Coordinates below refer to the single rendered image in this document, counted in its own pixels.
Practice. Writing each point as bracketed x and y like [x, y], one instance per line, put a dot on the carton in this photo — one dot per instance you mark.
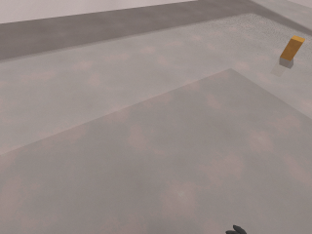
[292, 47]

